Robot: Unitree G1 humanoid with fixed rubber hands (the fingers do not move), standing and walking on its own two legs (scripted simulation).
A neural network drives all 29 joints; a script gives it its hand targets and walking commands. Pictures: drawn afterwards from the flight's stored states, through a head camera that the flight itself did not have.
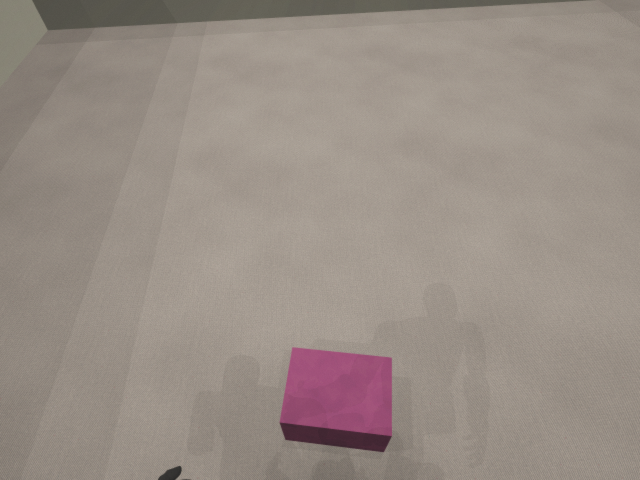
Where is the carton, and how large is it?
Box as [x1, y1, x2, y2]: [280, 347, 391, 451]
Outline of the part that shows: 292,347 280,417 280,424 285,439 383,451 391,436 391,358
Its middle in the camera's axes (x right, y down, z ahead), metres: +0.05 +0.46 +1.12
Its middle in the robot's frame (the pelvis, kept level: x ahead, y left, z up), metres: +0.44 -0.02 -0.68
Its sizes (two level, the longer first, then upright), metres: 0.284 0.204 0.182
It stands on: the floor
